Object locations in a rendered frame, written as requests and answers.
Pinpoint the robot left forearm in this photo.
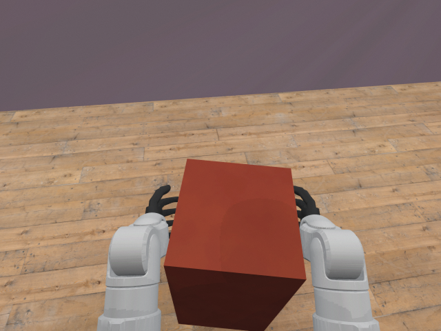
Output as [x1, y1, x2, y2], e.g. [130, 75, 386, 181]
[96, 212, 169, 331]

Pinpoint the carton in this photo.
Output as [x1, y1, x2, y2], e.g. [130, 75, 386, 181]
[164, 159, 307, 331]

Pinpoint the robot right forearm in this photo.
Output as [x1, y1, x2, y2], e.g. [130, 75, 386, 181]
[299, 214, 380, 331]

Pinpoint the robot left hand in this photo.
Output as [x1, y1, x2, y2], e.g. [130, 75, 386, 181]
[145, 185, 178, 238]

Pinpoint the robot right hand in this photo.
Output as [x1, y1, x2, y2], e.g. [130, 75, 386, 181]
[294, 185, 320, 228]

